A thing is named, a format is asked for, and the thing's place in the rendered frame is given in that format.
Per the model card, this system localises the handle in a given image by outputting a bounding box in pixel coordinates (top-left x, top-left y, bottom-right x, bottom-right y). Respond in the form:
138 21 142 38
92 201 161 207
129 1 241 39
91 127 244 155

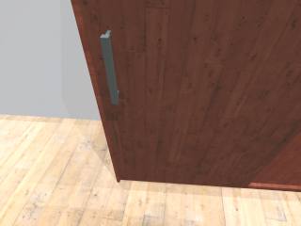
100 30 119 105

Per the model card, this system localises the wardrobe door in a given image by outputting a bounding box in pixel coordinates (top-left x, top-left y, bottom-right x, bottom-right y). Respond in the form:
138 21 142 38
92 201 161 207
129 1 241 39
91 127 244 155
79 0 301 188
252 132 301 186

